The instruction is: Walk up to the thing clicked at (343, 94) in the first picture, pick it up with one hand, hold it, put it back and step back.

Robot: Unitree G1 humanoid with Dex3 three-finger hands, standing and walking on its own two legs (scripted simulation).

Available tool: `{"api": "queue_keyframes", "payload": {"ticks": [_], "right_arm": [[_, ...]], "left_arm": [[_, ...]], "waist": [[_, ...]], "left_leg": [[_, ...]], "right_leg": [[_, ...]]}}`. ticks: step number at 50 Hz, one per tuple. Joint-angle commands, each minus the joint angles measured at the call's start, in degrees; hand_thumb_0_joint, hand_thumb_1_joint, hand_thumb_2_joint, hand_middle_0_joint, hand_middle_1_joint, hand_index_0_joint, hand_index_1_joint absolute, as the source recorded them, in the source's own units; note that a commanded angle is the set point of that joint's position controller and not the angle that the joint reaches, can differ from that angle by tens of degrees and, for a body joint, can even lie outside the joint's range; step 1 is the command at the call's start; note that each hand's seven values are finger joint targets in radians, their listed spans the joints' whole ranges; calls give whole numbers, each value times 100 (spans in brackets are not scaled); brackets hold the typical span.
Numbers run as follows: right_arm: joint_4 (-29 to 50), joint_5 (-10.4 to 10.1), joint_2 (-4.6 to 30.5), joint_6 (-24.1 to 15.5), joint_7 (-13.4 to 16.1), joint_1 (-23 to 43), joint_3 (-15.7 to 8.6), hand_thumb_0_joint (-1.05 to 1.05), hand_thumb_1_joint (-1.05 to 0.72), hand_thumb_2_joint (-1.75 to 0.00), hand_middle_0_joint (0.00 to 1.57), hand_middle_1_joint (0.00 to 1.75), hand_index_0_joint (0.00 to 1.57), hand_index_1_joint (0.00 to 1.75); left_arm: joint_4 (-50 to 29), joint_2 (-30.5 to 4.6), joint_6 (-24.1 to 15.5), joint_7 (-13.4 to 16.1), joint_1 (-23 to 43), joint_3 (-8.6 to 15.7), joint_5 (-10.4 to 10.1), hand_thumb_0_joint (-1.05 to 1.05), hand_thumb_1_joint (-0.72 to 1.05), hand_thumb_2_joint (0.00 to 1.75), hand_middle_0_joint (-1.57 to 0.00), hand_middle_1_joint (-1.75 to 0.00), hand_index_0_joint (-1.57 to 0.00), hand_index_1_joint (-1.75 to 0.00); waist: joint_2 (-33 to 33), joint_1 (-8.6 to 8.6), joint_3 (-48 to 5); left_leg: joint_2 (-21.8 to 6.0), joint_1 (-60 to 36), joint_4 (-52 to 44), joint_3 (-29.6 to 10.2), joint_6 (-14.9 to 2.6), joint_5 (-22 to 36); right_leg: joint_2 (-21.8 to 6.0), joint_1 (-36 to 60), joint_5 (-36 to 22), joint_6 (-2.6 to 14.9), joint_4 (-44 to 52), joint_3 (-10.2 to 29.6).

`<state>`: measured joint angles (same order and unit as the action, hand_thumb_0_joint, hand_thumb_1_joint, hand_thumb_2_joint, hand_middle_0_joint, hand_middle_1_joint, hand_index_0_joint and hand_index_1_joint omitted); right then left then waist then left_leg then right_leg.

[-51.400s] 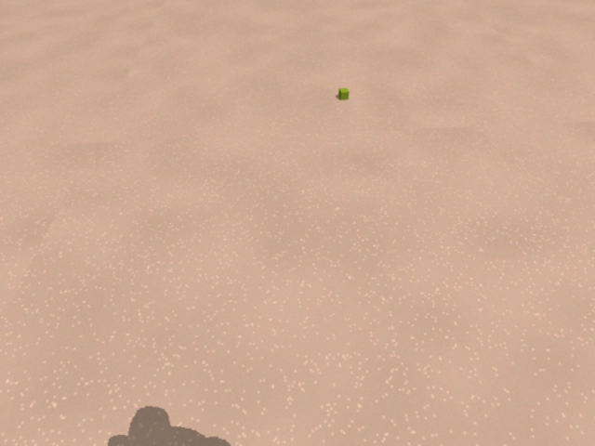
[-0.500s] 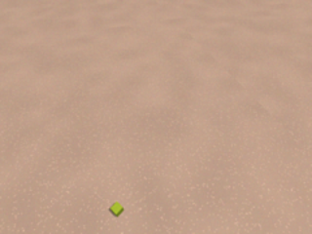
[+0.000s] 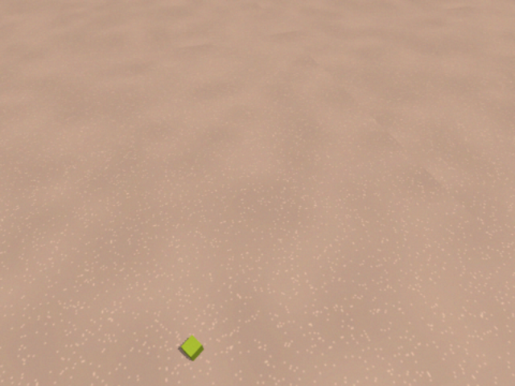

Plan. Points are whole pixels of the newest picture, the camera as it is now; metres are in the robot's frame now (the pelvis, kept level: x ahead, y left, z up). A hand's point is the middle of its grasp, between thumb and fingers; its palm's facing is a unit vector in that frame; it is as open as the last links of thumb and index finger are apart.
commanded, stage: stand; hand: left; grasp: from above
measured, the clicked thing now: (192, 348) +0.40 +0.26 -0.76
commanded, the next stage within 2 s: step back in 0.50 s
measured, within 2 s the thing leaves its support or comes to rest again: neither
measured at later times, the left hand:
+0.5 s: hand out of the picture +0.07 +0.25 -0.16, palm faces -0.01 -0.94 -0.34, open 7.4 cm
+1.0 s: hand out of the picture +0.00 +0.25 -0.17, palm faces -0.03 -0.90 -0.43, open 7.4 cm
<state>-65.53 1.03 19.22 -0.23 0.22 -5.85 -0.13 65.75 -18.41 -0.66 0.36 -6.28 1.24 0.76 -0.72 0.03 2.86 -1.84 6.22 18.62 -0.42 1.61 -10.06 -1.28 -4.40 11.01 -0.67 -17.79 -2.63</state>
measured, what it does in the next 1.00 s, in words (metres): steps on the spot: right foot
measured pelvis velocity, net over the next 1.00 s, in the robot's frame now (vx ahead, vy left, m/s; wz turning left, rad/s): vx -0.09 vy -0.02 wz -0.02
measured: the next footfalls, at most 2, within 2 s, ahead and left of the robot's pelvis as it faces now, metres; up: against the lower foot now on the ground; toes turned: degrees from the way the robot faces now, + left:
right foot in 0.96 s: -0.06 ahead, -0.12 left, +0.00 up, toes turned +0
left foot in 1.38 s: -0.16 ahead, +0.13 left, +0.00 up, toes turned +1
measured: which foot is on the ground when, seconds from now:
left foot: down 0.00-0.96, up 0.98-1.00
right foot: down 0.00-0.76, up 0.78-0.94, down 0.96-1.00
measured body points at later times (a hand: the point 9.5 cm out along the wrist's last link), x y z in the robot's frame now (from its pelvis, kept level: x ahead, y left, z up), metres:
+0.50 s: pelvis +0.00 +0.00 +0.00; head +0.01 +0.00 +0.45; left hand +0.07 +0.30 -0.13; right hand +0.07 -0.30 -0.14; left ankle +0.00 +0.14 -0.75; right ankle -0.01 -0.12 -0.75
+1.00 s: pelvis -0.09 -0.02 -0.04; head -0.03 -0.05 +0.41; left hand +0.00 +0.30 -0.14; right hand +0.03 -0.34 -0.17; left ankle -0.01 +0.13 -0.74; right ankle -0.10 -0.12 -0.75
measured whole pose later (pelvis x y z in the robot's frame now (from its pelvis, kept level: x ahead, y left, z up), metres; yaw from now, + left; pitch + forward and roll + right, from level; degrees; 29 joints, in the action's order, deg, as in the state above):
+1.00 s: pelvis -0.09 -0.02 -0.04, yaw -1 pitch -2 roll +0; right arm -51.7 0.6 23.4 4.2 0.2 -3.0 -2.7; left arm 53.5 -20.6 1.0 0.4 -7.7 3.9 1.5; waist -3.9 0.1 10.0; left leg -2.0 27.4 46.4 -4.5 0.3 -22.1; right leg 2.9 -16.8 23.0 1.9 -41.7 0.1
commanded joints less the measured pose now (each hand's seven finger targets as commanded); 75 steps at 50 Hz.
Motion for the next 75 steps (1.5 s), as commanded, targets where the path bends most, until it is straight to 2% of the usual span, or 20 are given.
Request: {"api": "queue_keyframes", "payload": {"ticks": [1, 24, 27, 35, 38, 39, 40, 44, 46, 47, 48, 49, 50, 53, 60, 63, 68, 70, 71, 75], "right_arm": [[309, -8, 1153, -132, 72, 154, -223, 0, -90, -90, 20, 30, 20, 30], [317, -17, 1170, -136, 59, 81, -204, 0, -90, -90, 20, 30, 20, 30], [657, -153, 1410, 29, -5, 221, -346, 0, -90, -90, 20, 30, 20, 30], [1177, -112, 1553, 199, -49, 30, -563, 0, -90, -90, 20, 30, 20, 30], [1345, -67, 1809, 189, -72, 103, -662, 0, -90, -90, 20, 30, 20, 30], [1471, -16, 1979, 170, -62, 174, -711, 0, -90, -90, 20, 30, 20, 30], [1573, 32, 2034, 161, -49, 214, -730, 0, -90, -90, 20, 30, 20, 30], [1873, 74, 1726, 176, 56, 511, -638, 0, -90, -90, 20, 30, 20, 30], [1896, 8, 1679, 273, 41, 599, -602, 0, -90, -90, 20, 30, 20, 30], [1844, -61, 1433, 326, 39, 357, -516, 0, -90, -90, 20, 30, 20, 30], [1899, -119, 1070, 329, 55, 37, -409, 0, -90, -90, 20, 30, 20, 30], [1866, -79, 1288, 367, 147, 193, -489, 0, -90, -90, 20, 30, 20, 30], [1784, -78, 1456, 388, 173, 200, -571, 0, -90, -90, 20, 30, 20, 30], [1575, -184, 1515, 312, 152, -256, -560, 0, -90, -90, 20, 30, 20, 30], [1832, -53, 1406, 250, 189, 39, -469, 0, -90, -90, 20, 30, 20, 30], [1882, -30, 1400, 243, 150, -170, -498, 0, -90, -90, 20, 30, 20, 30], [1587, 73, 1368, 229, -3, -921, -614, 0, -90, -90, 20, 30, 20, 30], [1825, 163, 2127, 230, -64, -445, -768, 0, -90, -90, 20, 30, 20, 30], [1881, 126, 2420, 220, -72, -384, -838, 0, -90, -90, 20, 30, 20, 30], [2086, 107, 1676, 156, 66, 506, -595, 0, -90, -90, 20, 30, 20, 30]], "left_arm": [[-314, -1217, -106, 66, 221, 233, 2, 0, 90, 90, -20, -30, -20, -30], [-379, -1297, -119, 58, 165, 202, -12, 0, 90, 90, -20, -30, -20, -30], [-712, -1676, -37, 104, 79, 449, -148, 0, 90, 90, -20, -30, -20, -30], [-1372, -1650, 153, 75, 312, 492, -60, 0, 90, 90, -20, -30, -20, -30], [-1424, -1408, 215, 45, 145, 447, -46, 0, 90, 90, -20, -30, -20, -30], [-1423, -1373, 249, 38, 2, 481, -35, 0, 90, 90, -20, -30, -20, -30], [-1428, -1411, 274, 40, -112, 504, -26, 0, 90, 90, -20, -30, -20, -30], [-1401, -1334, 234, 38, -569, 545, -94, 0, 90, 90, -20, -30, -20, -30], [-1266, -1201, 131, 57, -926, 556, 9, 0, 90, 90, -20, -30, -20, -30], [-1292, -1427, 69, 109, -775, 619, 112, 0, 90, 90, -20, -30, -20, -30], [-1508, -2114, 19, 138, -508, 756, 182, 0, 90, 90, -20, -30, -20, -30], [-1760, -2529, 28, 111, -274, 823, 169, 0, 90, 90, -20, -30, -20, -30], [-1864, -2458, -16, 140, -65, 810, 154, 0, 90, 90, -20, -30, -20, -30], [-2026, -1821, -16, 162, 453, 695, 126, 0, 90, 90, -20, -30, -20, -30], [-2100, -1547, 35, 291, -712, 695, 66, 0, 90, 90, -20, -30, -20, -30], [-2286, -1728, 60, 309, -621, 753, 57, 0, 90, 90, -20, -30, -20, -30], [-2479, -1770, 178, 203, -73, 649, 6, 0, 90, 90, -20, -30, -20, -30], [-2526, -1385, 185, 214, -112, 556, -40, 0, 90, 90, -20, -30, -20, -30], [-2432, -1593, 189, 290, 196, 686, 41, 0, 90, 90, -20, -30, -20, -30], [-1975, -1495, 217, 239, -744, 683, -76, 0, 90, 90, -20, -30, -20, -30]], "waist": [[13, 4, -333], [53, -16, -381], [108, -42, -165], [141, -141, -746], [-741, -125, -662], [-1240, -119, -714], [-1260, -108, -743], [-1023, 263, -711], [-826, 427, -690], [-105, 224, -481], [1448, -17, -252], [1326, 204, -257], [1137, 145, -202], [816, -210, -243], [834, 473, -610], [1169, 372, -821], [763, -190, -701], [-1468, -180, -456], [-1462, -454, -318], [-783, 314, -52]], "left_leg": [[-552, 12, -270, -463, -229, 812], [-558, 17, -272, -440, -228, 907], [-414, 404, 698, -402, -451, 1987], [-423, 661, 1461, -599, -891, 1199], [-1214, 1010, 538, -1522, -1433, 1354], [-1679, 1141, 237, -2025, -1766, 1528], [-1923, 1231, 187, -2242, -2003, 1558], [-1420, 952, 1121, -1333, -1536, 1925], [-950, 884, 1873, -908, -1056, 1547], [-498, 1513, 2509, -730, -745, 708], [461, 2837, 3220, -425, -294, -1707], [694, 2459, 4291, -888, -250, -2725], [710, 2102, 5052, -1264, -274, -2598], [950, 2388, 5359, -1167, -149, -1676], [725, 2793, 4072, -858, 14, -2080], [421, 2286, 3225, -613, -77, -2048], [321, 367, 1002, -63, -393, -289], [-1668, 488, -118, -2666, -1403, -99], [-2132, 1406, -258, -3138, -2017, 260], [-1238, 1114, 289, -1402, -1440, 1044]], "right_leg": [[-642, 17, -735, 111, 287, 525], [-675, 42, -899, 136, 249, 532], [-635, -323, -2164, 328, -497, 618], [-660, -988, -927, 753, -1486, 811], [190, -1177, 478, 403, -2866, 271], [479, -1223, 1803, 337, -3696, 206], [453, -1355, 2393, 311, -4393, 571], [137, -1454, 1976, 312, -3375, 692], [104, -848, 627, 170, -980, 404], [-135, -386, -347, 52, -378, 1026], [-1310, -70, -1427, 434, -291, 2783], [-2140, -1228, -1638, 1528, -213, 3365], [-2236, -1711, -1527, 1787, -136, 3524], [-1193, -999, -1944, 1121, -693, 1823], [-1456, 925, -3379, 1423, -1257, 1750], [-1693, 762, -3358, 1481, -1261, 1882], [-1028, -1181, -1056, 720, -1583, 1218], [607, -2568, 2271, 192, -3424, 317], [741, -2158, 2937, 109, -4772, 1060], [772, -2523, 1690, 144, -5970, 1295]]}}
